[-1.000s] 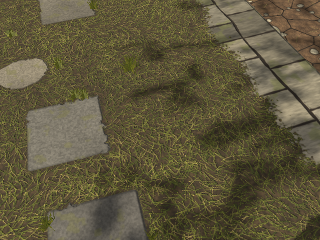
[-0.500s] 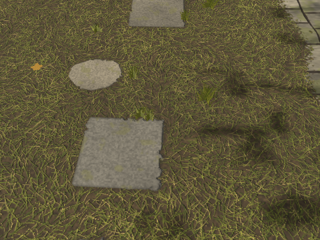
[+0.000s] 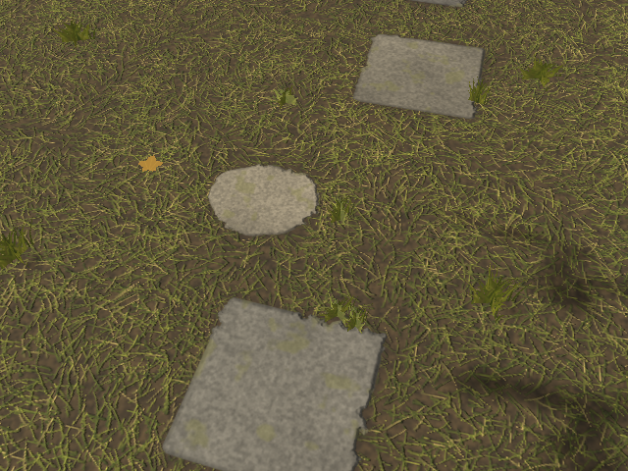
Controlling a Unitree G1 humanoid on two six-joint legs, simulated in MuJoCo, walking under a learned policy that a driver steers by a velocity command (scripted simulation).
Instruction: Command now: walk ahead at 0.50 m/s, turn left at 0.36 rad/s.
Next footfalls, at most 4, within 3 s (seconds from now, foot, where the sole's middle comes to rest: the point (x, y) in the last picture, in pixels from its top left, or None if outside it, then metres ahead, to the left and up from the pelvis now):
0.40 left None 0.34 0.12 -0.76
0.94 right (335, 382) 0.65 -0.04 -0.76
1.46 left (248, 285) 0.92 0.15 -0.76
2.00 right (347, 218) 1.13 -0.12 -0.76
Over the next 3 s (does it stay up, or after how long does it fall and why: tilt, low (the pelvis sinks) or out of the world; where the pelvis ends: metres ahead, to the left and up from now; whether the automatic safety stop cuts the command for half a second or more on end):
stays up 1.46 -0.29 0.01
